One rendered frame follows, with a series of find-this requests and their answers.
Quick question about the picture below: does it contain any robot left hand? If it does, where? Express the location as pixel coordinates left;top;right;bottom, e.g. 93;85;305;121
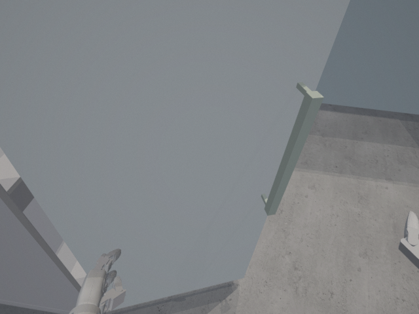
76;249;126;314

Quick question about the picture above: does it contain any robot right hand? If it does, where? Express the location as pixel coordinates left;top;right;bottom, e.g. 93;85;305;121
399;211;419;269

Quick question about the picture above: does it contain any handle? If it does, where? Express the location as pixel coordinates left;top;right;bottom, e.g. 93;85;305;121
261;82;324;216

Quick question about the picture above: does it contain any fridge door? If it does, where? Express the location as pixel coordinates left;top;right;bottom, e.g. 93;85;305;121
0;0;350;310

